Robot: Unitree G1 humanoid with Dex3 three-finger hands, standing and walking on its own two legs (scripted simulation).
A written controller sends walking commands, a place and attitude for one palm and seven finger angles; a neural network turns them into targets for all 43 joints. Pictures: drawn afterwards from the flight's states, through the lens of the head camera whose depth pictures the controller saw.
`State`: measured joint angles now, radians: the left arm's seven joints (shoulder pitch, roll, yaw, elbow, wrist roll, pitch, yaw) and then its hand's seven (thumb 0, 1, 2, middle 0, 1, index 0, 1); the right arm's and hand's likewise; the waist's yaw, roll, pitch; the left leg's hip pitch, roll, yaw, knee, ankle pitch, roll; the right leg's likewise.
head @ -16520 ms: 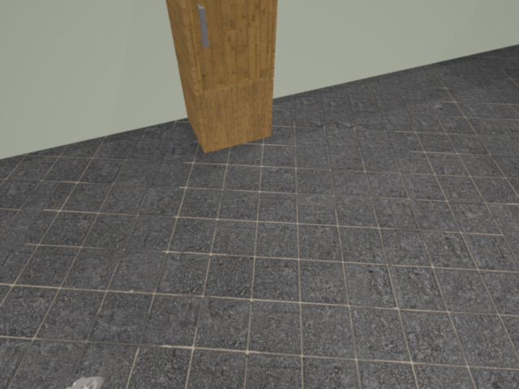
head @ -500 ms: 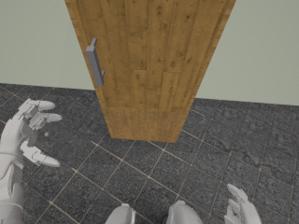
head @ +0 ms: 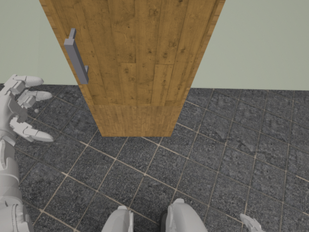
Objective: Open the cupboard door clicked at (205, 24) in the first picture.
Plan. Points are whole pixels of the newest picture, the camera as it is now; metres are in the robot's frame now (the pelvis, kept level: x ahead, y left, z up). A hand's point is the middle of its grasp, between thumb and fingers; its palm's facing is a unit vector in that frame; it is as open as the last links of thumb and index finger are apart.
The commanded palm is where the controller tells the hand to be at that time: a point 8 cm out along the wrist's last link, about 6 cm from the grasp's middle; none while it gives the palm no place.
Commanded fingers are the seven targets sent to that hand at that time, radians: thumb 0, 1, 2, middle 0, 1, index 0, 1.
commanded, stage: move the hooked fingers beside the handle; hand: left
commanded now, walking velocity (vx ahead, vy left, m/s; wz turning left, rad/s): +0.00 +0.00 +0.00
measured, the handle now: (79, 58) +0.57 +0.23 +0.04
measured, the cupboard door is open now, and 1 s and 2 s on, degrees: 0 0 0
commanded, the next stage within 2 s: slide the fingers in behind the handle in 1.72 s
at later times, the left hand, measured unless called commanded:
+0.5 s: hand (46, 87) +0.45 +0.28 +0.05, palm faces +0.03 -1.00 -0.03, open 14.0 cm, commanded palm +0.44 +0.32 +0.04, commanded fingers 0.00 -0.50 0.30 -0.30 -1.20 -0.30 -1.20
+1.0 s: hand (56, 64) +0.53 +0.28 +0.05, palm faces +0.03 -1.00 -0.04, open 14.0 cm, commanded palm +0.51 +0.32 +0.04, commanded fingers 0.00 -0.50 0.30 -0.30 -1.20 -0.30 -1.20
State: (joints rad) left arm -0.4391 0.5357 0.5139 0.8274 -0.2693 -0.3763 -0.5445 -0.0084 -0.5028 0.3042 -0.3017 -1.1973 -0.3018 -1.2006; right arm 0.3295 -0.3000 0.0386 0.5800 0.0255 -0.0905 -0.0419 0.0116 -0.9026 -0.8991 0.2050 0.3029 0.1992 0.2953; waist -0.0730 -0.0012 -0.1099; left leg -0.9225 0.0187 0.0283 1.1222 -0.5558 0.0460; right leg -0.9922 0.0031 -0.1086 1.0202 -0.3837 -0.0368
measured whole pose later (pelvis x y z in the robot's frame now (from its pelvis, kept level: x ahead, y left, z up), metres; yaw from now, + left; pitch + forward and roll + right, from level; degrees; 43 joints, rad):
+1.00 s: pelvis +0.00 +0.01 -0.02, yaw -2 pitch +28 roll -5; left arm -0.98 0.82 0.56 1.24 -0.07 -0.36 -0.46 -0.01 -0.50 0.30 -0.30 -1.20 -0.30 -1.20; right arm 0.38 -0.31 0.09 0.57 -0.01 0.08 -0.02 0.00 -0.90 -0.90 0.21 0.30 0.20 0.30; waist -0.23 0.02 -0.09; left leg -1.14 0.04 0.01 1.22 -0.58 0.05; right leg -1.19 0.02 -0.13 1.06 -0.37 -0.03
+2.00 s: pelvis +0.01 +0.02 -0.01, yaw -2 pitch +28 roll -6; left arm -0.92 0.73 0.52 1.18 -0.10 -0.38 -0.44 -0.01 -0.50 0.30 -0.30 -1.20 -0.30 -1.20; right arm 0.38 -0.28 0.08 0.58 -0.02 0.11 0.00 0.00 -0.90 -0.90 0.21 0.30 0.20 0.30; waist -0.20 0.02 -0.10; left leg -1.11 0.03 0.00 1.20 -0.58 0.07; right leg -1.14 0.02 -0.13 1.03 -0.38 -0.01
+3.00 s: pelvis +0.02 +0.01 -0.01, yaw +1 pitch +26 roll -6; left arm -0.87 0.54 0.35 1.15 -0.16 -0.45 -0.24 -0.01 -0.50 0.30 -0.30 -1.20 -0.03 -1.14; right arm 0.35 -0.26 0.04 0.65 -0.04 0.09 0.03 0.00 -0.90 -0.90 0.20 0.30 0.20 0.30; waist -0.15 0.02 -0.11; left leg -1.04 0.01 -0.03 1.16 -0.58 0.05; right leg -1.07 0.00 -0.16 1.01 -0.40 -0.03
